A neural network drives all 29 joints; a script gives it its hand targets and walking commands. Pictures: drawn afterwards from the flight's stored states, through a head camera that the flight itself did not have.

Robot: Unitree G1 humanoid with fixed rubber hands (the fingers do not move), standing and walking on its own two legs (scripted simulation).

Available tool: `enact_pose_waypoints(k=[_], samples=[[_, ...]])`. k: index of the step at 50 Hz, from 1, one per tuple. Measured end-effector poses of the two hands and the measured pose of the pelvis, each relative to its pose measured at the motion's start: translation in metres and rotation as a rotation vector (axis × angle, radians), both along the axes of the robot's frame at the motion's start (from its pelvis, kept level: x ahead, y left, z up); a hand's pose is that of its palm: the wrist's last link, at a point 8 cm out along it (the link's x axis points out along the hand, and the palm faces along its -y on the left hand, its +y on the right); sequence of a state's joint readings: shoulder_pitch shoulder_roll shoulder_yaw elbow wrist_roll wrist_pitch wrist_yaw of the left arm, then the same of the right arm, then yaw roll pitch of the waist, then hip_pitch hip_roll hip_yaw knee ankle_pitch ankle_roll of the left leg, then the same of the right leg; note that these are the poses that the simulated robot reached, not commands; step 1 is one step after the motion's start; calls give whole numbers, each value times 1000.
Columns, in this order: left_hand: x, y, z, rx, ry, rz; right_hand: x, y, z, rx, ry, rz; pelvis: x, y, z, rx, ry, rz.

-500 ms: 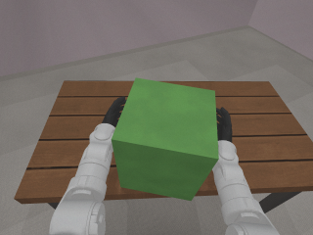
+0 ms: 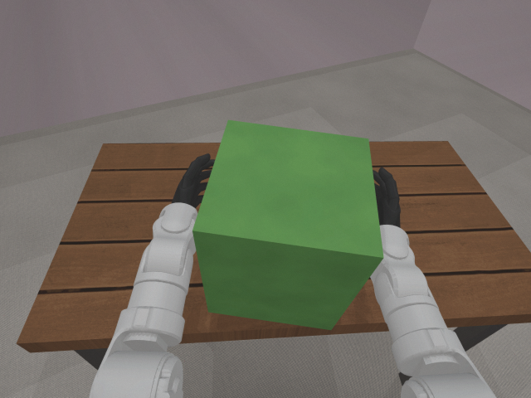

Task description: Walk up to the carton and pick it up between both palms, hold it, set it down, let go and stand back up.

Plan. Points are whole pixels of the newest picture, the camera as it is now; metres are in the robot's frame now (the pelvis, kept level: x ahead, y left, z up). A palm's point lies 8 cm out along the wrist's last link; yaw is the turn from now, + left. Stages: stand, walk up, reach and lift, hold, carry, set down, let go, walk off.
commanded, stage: reach and lift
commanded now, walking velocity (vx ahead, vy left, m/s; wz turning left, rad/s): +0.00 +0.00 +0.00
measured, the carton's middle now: (282, 231) +0.35 -0.01 +0.07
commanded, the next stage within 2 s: none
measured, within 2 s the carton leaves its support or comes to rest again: neither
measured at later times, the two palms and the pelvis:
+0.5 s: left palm (176, 181) +0.37 +0.15 +0.15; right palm (387, 190) +0.36 -0.16 +0.15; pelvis -0.02 +0.00 +0.00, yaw +0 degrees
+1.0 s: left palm (182, 160) +0.36 +0.13 +0.19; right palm (410, 151) +0.37 -0.17 +0.21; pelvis -0.02 -0.01 +0.00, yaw +0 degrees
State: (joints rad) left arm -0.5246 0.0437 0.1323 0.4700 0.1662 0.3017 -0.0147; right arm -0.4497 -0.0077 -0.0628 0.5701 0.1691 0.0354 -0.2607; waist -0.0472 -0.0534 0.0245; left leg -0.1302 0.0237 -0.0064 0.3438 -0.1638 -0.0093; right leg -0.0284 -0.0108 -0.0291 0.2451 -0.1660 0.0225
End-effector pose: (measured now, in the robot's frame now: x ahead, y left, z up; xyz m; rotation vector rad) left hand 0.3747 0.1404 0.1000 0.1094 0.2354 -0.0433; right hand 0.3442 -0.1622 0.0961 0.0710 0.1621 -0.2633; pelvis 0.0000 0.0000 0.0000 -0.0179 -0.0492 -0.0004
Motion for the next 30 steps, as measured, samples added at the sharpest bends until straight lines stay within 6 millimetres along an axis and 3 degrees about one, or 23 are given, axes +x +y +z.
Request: enact_pose_waypoints(k=[8,19,30], samples=[[-5,5,27,-8,-53,40,4,5,24,1,-55,30,-7,-3,-1,-2,-3,15],[-6,7,49,-5,-56,72,12,6,46,-18,-57,65,-17,-3,0,0,-15,10],[-12,7,58,-8,-49,109,16,7,61,-13,-55,94,-19,-3,-1,-5,-18,15]])
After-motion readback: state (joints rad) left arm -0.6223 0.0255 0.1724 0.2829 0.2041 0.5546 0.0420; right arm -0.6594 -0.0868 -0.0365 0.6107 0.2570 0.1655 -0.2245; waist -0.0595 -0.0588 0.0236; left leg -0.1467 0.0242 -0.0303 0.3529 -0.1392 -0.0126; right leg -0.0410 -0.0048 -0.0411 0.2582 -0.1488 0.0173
